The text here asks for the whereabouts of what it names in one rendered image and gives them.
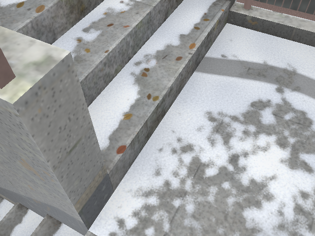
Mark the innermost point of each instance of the stairs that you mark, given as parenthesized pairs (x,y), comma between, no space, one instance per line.
(18,220)
(133,58)

